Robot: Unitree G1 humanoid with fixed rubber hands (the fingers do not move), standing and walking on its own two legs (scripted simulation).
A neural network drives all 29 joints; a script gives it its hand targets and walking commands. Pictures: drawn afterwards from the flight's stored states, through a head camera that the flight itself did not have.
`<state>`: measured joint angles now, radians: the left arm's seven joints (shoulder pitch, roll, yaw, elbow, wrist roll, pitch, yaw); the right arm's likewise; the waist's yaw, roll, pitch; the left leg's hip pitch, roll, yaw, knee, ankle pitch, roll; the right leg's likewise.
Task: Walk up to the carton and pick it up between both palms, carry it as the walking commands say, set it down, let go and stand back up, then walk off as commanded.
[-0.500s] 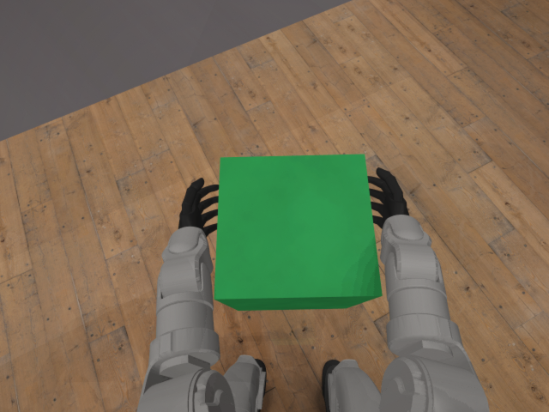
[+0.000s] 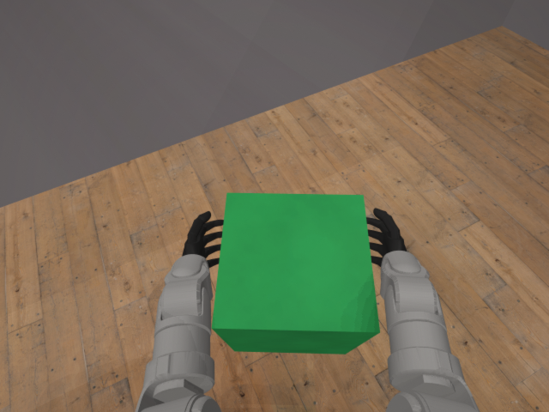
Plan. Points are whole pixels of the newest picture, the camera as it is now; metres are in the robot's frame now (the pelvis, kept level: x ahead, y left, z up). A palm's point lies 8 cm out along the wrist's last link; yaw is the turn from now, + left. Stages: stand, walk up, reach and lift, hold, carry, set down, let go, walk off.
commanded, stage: reach and lift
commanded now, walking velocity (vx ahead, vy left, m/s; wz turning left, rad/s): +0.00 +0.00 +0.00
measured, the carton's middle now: (292, 281) +0.33 +0.03 -0.08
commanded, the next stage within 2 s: hold in 1.92 s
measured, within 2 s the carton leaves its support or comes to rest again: neither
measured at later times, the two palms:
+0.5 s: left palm (186, 255) +0.30 +0.17 +0.06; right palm (407, 252) +0.32 -0.13 +0.06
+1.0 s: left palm (196, 249) +0.30 +0.16 +0.07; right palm (418, 260) +0.31 -0.14 +0.06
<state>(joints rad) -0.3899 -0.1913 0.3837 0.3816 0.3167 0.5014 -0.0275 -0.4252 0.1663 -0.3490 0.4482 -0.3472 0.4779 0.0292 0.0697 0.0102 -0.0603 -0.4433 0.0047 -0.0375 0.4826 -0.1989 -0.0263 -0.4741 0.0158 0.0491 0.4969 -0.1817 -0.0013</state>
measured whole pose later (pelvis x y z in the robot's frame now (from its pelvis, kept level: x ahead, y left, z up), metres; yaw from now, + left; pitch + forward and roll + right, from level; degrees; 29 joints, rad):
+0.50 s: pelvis +0.01 -0.01 +0.01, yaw +1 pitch -6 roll +0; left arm -0.33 -0.17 0.29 0.27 0.31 0.71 -0.02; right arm -0.34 0.17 -0.28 0.33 -0.32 0.68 0.01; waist 0.06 0.01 0.02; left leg -0.06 0.02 -0.06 0.34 -0.18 -0.03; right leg -0.08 0.02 0.03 0.35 -0.16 -0.01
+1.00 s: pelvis +0.01 +0.00 +0.01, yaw +1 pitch -7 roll +0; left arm -0.34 -0.17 0.27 0.27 0.31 0.74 -0.02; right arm -0.33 0.17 -0.28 0.28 -0.32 0.73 0.01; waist 0.01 0.01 0.04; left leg -0.04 0.01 -0.06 0.35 -0.18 -0.02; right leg -0.06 0.01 0.03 0.34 -0.16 0.00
